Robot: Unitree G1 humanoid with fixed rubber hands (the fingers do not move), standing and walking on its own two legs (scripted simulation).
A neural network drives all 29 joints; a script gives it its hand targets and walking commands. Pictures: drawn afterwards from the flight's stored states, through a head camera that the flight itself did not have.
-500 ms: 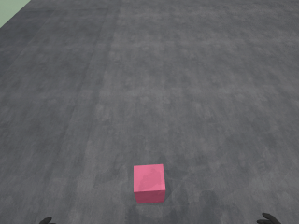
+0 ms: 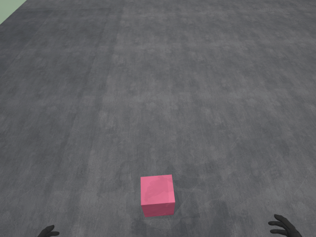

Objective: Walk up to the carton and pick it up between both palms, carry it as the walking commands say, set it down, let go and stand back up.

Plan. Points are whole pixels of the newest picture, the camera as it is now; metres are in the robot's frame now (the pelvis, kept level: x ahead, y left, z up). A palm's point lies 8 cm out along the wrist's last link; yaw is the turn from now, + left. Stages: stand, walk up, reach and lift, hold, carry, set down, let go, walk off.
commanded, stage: walk up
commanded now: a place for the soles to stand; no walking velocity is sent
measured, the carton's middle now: (157, 196) +0.42 +0.04 -0.66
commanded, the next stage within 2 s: reach and lift in 0.12 s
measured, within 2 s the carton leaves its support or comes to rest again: neither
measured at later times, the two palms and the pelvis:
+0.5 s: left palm (62, 228) +0.17 +0.28 -0.11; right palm (269, 210) +0.20 -0.29 -0.11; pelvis +0.00 -0.01 -0.02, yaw +6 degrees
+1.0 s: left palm (86, 191) +0.29 +0.26 -0.16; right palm (228, 180) +0.31 -0.21 -0.16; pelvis -0.05 -0.01 -0.07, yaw +6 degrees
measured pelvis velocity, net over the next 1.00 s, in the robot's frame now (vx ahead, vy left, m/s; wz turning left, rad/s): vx -0.05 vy -0.01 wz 0.11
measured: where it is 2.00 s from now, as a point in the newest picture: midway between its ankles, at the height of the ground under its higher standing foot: outside the picture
